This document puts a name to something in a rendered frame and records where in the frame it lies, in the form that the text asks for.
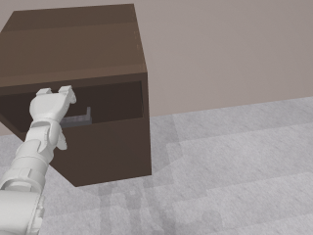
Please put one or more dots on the cabinet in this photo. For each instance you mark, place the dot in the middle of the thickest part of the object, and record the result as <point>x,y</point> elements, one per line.
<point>79,47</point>

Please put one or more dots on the left robot upper arm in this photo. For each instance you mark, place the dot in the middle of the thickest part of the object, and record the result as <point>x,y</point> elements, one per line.
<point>21,212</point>

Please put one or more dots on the handle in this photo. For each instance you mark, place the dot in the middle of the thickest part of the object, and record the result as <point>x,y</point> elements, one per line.
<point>77,120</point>

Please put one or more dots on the left robot hand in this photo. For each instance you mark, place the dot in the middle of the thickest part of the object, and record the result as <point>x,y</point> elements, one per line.
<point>53,106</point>

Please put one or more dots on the drawer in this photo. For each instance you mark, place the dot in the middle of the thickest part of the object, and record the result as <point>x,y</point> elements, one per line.
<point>108,102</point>

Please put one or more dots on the left robot forearm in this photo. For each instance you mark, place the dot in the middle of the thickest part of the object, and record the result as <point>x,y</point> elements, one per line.
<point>29,166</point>

